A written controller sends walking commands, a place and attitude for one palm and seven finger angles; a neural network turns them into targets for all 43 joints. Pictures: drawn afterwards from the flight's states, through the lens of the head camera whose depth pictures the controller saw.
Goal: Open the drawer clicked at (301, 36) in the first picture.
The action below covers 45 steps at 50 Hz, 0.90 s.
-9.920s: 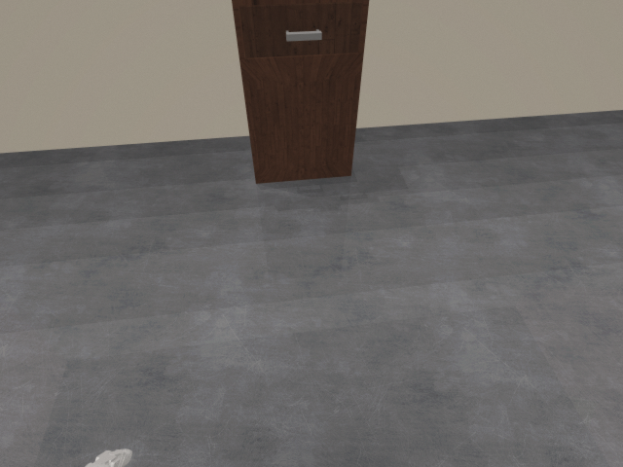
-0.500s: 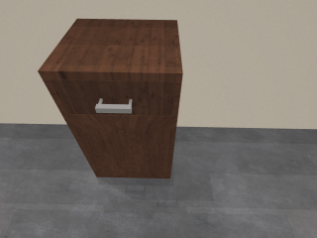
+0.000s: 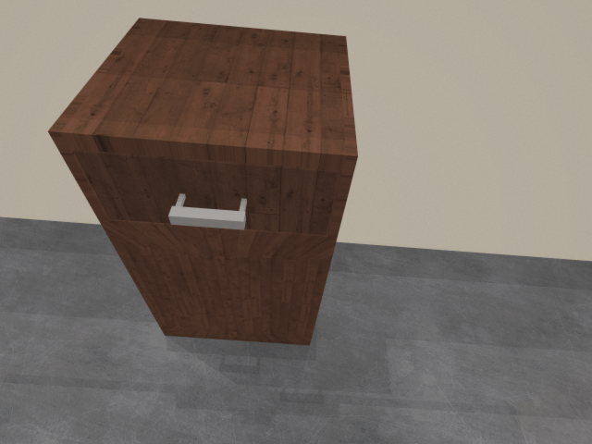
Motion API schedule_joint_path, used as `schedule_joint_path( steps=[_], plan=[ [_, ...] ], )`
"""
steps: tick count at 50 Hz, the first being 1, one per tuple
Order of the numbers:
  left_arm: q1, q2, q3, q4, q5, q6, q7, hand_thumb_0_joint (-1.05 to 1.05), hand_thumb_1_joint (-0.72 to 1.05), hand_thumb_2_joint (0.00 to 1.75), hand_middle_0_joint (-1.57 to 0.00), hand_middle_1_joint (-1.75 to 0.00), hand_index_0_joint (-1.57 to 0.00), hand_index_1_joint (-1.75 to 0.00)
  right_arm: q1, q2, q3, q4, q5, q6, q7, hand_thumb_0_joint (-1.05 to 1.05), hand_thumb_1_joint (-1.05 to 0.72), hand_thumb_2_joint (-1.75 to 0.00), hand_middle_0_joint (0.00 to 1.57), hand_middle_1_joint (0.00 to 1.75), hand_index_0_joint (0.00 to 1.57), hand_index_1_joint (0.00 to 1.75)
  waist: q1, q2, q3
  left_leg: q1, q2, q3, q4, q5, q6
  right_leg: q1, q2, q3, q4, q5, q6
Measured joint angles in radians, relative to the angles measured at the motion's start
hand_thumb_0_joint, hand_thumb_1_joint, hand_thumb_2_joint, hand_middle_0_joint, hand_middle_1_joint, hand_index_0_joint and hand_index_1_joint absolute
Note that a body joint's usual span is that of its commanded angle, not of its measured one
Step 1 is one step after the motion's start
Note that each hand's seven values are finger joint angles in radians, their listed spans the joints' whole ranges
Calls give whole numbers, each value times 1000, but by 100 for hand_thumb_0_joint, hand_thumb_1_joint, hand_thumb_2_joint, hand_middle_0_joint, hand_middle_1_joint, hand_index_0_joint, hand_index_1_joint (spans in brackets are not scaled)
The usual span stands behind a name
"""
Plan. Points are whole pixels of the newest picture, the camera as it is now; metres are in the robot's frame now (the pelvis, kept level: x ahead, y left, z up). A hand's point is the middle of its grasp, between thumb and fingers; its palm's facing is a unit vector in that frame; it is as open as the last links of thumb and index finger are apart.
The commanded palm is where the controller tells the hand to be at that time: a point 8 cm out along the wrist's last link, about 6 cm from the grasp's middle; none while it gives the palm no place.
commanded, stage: come to a stop and stand still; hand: left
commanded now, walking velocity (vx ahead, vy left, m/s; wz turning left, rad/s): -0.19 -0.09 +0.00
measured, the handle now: (210, 209) +0.50 +0.20 -0.04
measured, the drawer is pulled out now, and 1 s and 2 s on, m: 0.00 0.00 0.00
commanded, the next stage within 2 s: look again from close up in 1.02 s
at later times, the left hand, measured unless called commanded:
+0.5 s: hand out of the picture +0.09 +0.13 -0.15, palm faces +0.05 -0.96 -0.27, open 7.3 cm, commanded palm none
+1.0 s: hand out of the picture -0.02 +0.16 -0.16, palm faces +0.11 -0.98 -0.18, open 7.4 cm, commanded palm none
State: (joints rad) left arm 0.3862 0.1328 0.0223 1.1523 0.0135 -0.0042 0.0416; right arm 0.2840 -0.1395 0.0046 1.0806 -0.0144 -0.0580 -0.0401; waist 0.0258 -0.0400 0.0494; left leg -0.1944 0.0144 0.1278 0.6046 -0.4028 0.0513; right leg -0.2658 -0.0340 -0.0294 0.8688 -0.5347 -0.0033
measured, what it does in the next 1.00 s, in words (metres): steps on the spot: right foot, then left foot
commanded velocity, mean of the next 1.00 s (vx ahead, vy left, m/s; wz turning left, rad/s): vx -0.01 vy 0.02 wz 0.00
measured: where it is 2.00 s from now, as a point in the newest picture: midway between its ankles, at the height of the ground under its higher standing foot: outside the picture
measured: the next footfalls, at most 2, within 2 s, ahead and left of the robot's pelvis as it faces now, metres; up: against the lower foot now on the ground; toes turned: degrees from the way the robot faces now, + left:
right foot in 0.30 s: +0.09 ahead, -0.13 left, +0.00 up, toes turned -5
left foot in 0.82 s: +0.03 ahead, +0.05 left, +0.00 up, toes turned -11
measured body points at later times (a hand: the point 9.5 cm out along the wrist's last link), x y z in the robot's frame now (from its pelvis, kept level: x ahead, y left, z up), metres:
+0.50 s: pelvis +0.02 -0.06 +0.01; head +0.06 -0.08 +0.46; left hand +0.08 +0.18 -0.13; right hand +0.06 -0.30 -0.16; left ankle -0.05 +0.09 -0.64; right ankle +0.05 -0.13 -0.73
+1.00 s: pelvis -0.01 -0.02 +0.02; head -0.02 -0.01 +0.47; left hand -0.03 +0.21 -0.14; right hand -0.03 -0.24 -0.13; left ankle -0.05 +0.09 -0.73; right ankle +0.00 -0.14 -0.67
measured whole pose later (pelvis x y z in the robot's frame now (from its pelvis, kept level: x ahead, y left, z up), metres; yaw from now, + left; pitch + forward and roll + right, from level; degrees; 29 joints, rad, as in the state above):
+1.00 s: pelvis -0.01 -0.02 +0.02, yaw +3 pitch +0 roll +0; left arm 0.33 0.18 0.05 1.05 0.03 0.02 0.00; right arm 0.39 -0.12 0.01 1.07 -0.03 0.00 -0.02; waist 0.01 -0.04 -0.03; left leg -0.14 -0.01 0.02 0.37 -0.25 0.02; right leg -0.45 -0.02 -0.03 0.93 -0.33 -0.01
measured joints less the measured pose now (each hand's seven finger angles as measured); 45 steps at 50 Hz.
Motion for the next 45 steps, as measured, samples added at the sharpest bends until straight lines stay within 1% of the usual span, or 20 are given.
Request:
schedule_joint_path(
  steps=[1,3,7,12,14,15,16,17,19,20,23,26,29,32,35,38,40,41,43,45],
  plan=[
    [-12,-1,-1,1,0,7,3,1,91,89,-20,-30,-20,-30,-2,0,1,-1,0,2,-7,1,-92,-90,20,30,19,30,-4,5,-1,20,-2,-1,-29,7,2,-21,-2,-3,27,-7,2],
    [-45,-2,-1,-13,1,15,5,1,91,89,-20,-30,-20,-30,-4,-1,3,-3,1,10,-12,1,-93,-90,20,30,19,30,-11,18,2,51,-3,-10,-87,32,0,-54,-12,-16,24,18,7],
    [-123,7,4,-69,4,18,3,1,91,89,-20,-30,-20,-30,-14,3,-1,-4,1,32,-11,1,-94,-90,20,30,20,30,-12,32,26,80,-8,-26,-156,65,-9,-98,-27,-28,-68,127,14],
    [-189,43,23,-123,9,28,-2,1,93,89,-20,-30,-20,-30,-28,5,-21,-21,-6,53,-6,1,-93,-90,21,30,20,30,-19,43,59,92,1,-21,-157,57,-33,-121,-11,-44,-126,178,3],
    [-201,51,29,-143,10,24,-5,1,93,89,-20,-30,-20,-30,-28,-3,-31,-27,-7,61,-4,1,-92,-90,21,30,20,30,-21,54,62,85,8,-18,-126,35,-48,-100,-2,-51,-193,242,-4],
    [-200,57,30,-153,12,16,-7,1,93,89,-20,-30,-20,-30,-25,-8,-35,-30,-6,64,-1,1,-92,-90,21,30,20,30,-20,56,59,75,10,-16,-94,16,-55,-79,-2,-53,-241,308,-8],
    [-202,59,31,-159,15,5,-6,1,93,89,-20,-30,-20,-30,-26,-15,-41,-31,-2,68,2,1,-92,-90,21,30,20,30,-19,63,56,48,18,-16,-36,-2,-58,-74,4,-55,-247,290,-19],
    [-206,58,30,-163,16,-4,-5,1,92,89,-20,-30,-20,-30,-33,-23,-47,-33,3,74,3,1,-92,-90,21,30,20,30,-21,71,57,8,16,-37,55,-58,-54,-80,8,-58,-231,259,-34],
    [-212,55,22,-170,14,-11,-3,1,92,89,-20,-30,-20,-30,-46,-37,-57,-39,9,89,3,1,-92,-90,20,30,20,30,-26,76,58,-71,-7,-94,246,-153,-49,-79,7,-65,-220,228,-56],
    [-213,51,20,-174,14,-10,-2,1,92,89,-20,-30,-20,-30,-55,-41,-61,-41,9,97,4,1,-92,-90,20,30,20,30,-26,75,57,-106,-15,-109,328,-162,-50,-75,7,-67,-229,230,-62],
    [-212,38,13,-184,11,-5,-1,0,92,89,-20,-30,-20,-30,-81,-53,-65,-47,7,111,16,0,-92,-90,20,30,19,30,-22,65,50,-192,-25,-133,491,-104,-65,-64,9,-67,-276,264,-67],
    [-205,23,8,-189,10,-4,-4,0,91,89,-20,-30,-20,-30,-98,-60,-65,-59,4,117,27,0,-92,-90,20,30,19,30,-17,48,39,-237,-26,-139,531,-45,-84,-55,7,-67,-324,299,-73],
    [-194,24,13,-192,12,-5,-2,0,93,89,-20,-30,-21,-30,-107,-64,-63,-69,0,120,33,0,-92,-90,20,30,19,30,-6,34,27,-247,-22,-138,495,-15,-96,-52,1,-69,-357,327,-74],
    [-176,33,15,-191,17,0,-7,0,93,89,-20,-30,-21,-30,-111,-66,-62,-79,0,121,37,0,-92,-90,20,30,19,30,5,23,15,-230,-15,-128,404,-2,-96,-55,-7,-72,-375,348,-70],
    [-153,47,19,-184,23,9,-11,0,92,89,-20,-30,-21,-30,-108,-61,-57,-87,1,115,42,0,-92,-90,20,30,19,30,18,14,0,-183,-8,-114,266,-3,-83,-62,-11,-73,-385,364,-64],
    [-125,63,24,-167,22,20,-14,0,92,89,-20,-30,-21,-30,-91,-49,-46,-90,1,98,44,0,-92,-90,20,30,19,30,26,7,-22,-99,-7,-98,88,18,-64,-68,-9,-75,-390,376,-54],
    [-99,69,26,-151,17,30,-15,0,92,89,-20,-30,-21,-30,-63,-42,-36,-91,0,78,42,0,-91,-90,20,30,19,30,22,18,-47,-13,-1,-89,-72,52,-51,-81,5,-82,-367,365,-42],
    [-90,72,27,-141,14,36,-15,1,91,89,-20,-30,-21,-30,-48,-36,-34,-87,-3,68,38,0,-91,-90,20,30,19,30,13,21,-59,5,1,-96,-114,47,-44,-99,9,-85,-330,322,-33],
    [-76,80,29,-120,12,48,-16,1,91,89,-20,-30,-20,-30,-13,-11,-25,-77,-13,68,28,0,-92,-90,20,30,19,30,2,1,-69,9,-11,-94,-115,76,-37,-130,13,-52,-225,194,-22],
    [-65,76,31,-107,17,49,-23,1,92,89,-20,-30,-20,-30,32,-2,-16,-63,-17,64,20,0,-93,-90,20,30,19,30,-9,0,-80,28,-13,-100,-149,110,-30,-164,24,-25,-95,167,-19]
  ],
)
